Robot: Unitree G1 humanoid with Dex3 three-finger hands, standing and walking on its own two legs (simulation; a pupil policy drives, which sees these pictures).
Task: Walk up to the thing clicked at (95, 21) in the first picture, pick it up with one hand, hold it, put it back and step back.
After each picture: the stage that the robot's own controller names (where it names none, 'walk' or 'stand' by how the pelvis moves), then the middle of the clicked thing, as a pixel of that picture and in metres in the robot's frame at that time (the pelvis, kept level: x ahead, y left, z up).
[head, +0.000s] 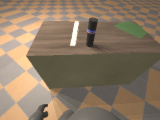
stand; (91, 33) +0.69 +0.04 +0.11
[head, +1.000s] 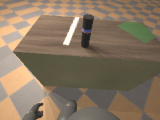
rise first; (86, 33) +0.60 +0.11 +0.14
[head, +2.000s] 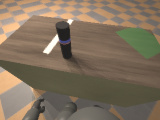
stand; (65, 43) +0.44 +0.19 +0.15
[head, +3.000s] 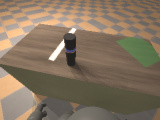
stand; (70, 51) +0.42 +0.17 +0.11
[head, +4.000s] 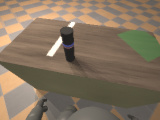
stand; (68, 47) +0.44 +0.18 +0.12
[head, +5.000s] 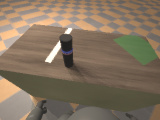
stand; (67, 53) +0.41 +0.18 +0.11
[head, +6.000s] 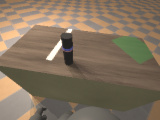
stand; (67, 50) +0.44 +0.19 +0.11
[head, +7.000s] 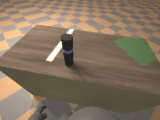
stand; (68, 52) +0.42 +0.18 +0.11
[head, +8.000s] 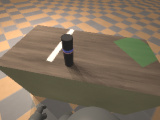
stand; (68, 52) +0.42 +0.18 +0.11
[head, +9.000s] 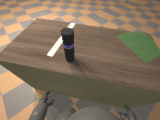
rise first; (68, 47) +0.44 +0.18 +0.11
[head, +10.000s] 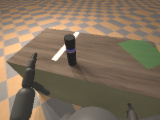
rise first; (71, 52) +0.44 +0.19 +0.11
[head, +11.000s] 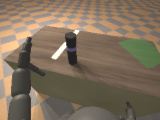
go down; (71, 50) +0.45 +0.18 +0.12
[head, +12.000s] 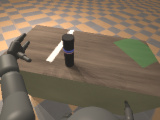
go down; (69, 52) +0.42 +0.17 +0.12
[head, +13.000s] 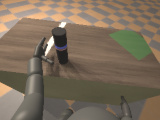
close in; (61, 48) +0.42 +0.18 +0.13
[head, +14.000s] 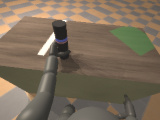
close; (62, 42) +0.45 +0.19 +0.16
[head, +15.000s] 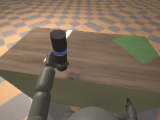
lift; (60, 54) +0.34 +0.18 +0.20
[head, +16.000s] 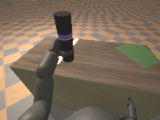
lift; (66, 40) +0.32 +0.16 +0.32
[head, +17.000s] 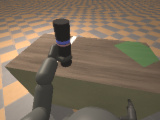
hold; (64, 46) +0.32 +0.17 +0.27
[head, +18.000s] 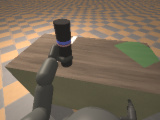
hold; (64, 46) +0.32 +0.16 +0.27
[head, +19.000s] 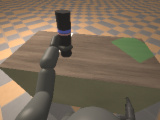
crouch; (64, 36) +0.40 +0.17 +0.28
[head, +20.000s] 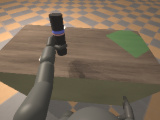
lower; (59, 36) +0.47 +0.20 +0.20
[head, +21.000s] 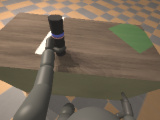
lower; (58, 38) +0.47 +0.20 +0.16
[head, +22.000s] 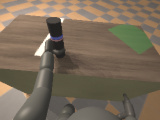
lower; (57, 40) +0.46 +0.21 +0.16
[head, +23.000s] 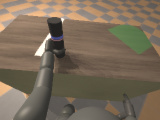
lower; (57, 40) +0.46 +0.20 +0.16
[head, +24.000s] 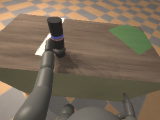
rest; (58, 40) +0.46 +0.21 +0.16
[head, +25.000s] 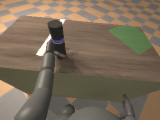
withdraw; (58, 43) +0.45 +0.20 +0.15
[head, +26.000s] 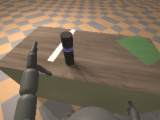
sink last; (68, 50) +0.43 +0.19 +0.13
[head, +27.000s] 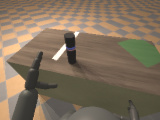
stand; (71, 50) +0.46 +0.20 +0.12
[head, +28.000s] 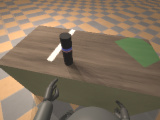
stand; (67, 51) +0.43 +0.20 +0.11
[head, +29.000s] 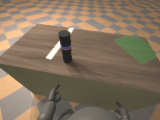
stand; (66, 49) +0.44 +0.20 +0.12
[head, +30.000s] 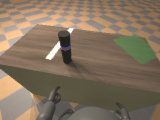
stand; (66, 49) +0.44 +0.20 +0.12
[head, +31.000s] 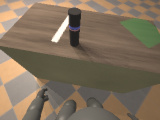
walk; (74, 30) +0.54 +0.15 +0.13
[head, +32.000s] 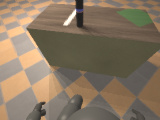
walk; (79, 13) +0.86 +0.20 +0.13
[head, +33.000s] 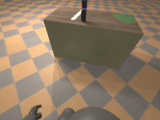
stand; (83, 11) +1.21 +0.18 +0.13
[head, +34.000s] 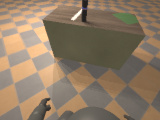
stand; (84, 11) +1.17 +0.16 +0.11
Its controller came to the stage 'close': yes
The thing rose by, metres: 0.21
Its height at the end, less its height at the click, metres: +0.00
